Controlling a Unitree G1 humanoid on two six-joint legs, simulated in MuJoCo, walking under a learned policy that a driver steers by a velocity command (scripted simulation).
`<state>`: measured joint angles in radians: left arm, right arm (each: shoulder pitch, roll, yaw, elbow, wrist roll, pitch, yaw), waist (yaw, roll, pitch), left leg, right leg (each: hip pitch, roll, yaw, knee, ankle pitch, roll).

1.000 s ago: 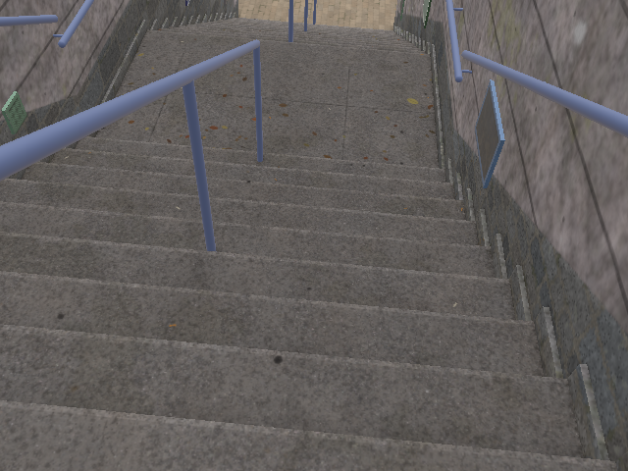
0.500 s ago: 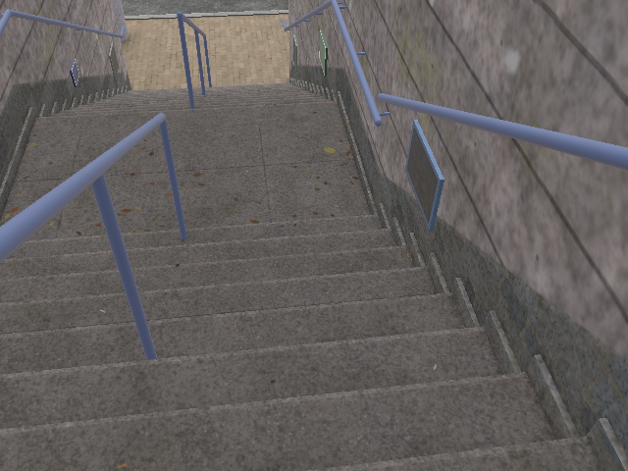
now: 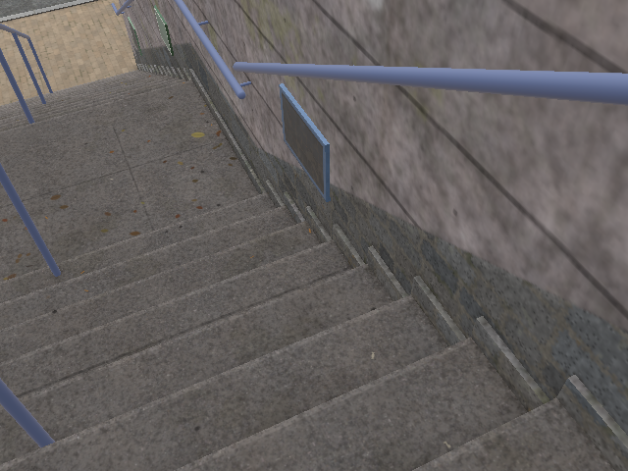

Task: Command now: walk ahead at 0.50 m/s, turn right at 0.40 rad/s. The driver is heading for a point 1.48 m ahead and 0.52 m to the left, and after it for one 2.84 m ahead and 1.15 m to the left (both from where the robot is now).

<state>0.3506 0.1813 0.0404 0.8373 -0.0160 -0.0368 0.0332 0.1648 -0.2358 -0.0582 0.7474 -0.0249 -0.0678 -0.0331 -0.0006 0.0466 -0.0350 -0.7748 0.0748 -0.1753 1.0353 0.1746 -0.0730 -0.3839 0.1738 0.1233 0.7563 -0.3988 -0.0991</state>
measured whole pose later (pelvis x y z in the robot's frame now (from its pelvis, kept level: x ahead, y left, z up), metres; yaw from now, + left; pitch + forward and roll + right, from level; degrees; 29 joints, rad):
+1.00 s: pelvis +0.56 +0.13 -0.33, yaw +27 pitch +0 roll -1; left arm 0.38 0.19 0.03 0.91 0.01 -0.05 -0.04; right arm 0.37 -0.20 -0.05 0.80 0.04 0.04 -0.06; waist -0.04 0.04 -0.01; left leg -0.76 -0.06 -0.11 1.90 -0.48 0.03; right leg -0.32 0.04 0.00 0.61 -0.29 -0.03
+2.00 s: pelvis +1.00 +0.46 -0.61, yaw +24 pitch +2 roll +4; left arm 0.07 0.24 0.05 0.72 -0.03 -0.01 -0.06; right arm 0.44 -0.20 -0.05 0.97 0.02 -0.05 -0.07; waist -0.09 -0.05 -0.02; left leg -0.16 0.06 0.22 1.13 -0.84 -0.02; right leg -0.51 -0.03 0.03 0.50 0.35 -0.06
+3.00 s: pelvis +1.47 +0.64 -0.84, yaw +8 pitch +3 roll -1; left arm 0.05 0.18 0.03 0.65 -0.02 -0.06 -0.01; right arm 0.56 -0.14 -0.02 0.92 0.01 -0.02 -0.03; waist -0.07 -0.01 -0.08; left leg -0.15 -0.13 -0.22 0.60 -0.47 0.08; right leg -0.55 0.01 0.06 0.82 -0.07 -0.01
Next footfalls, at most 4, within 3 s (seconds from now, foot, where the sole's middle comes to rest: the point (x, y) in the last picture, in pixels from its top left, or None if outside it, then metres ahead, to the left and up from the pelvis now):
0.24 left None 0.23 0.21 -0.92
0.84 right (315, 463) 0.66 0.06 -1.09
1.46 left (175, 441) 0.80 0.49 -1.26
2.02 right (215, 359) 1.18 0.44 -1.43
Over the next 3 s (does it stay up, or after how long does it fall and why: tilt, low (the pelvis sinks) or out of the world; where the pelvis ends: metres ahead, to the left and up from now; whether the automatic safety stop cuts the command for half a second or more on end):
stays up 1.47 0.64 -0.84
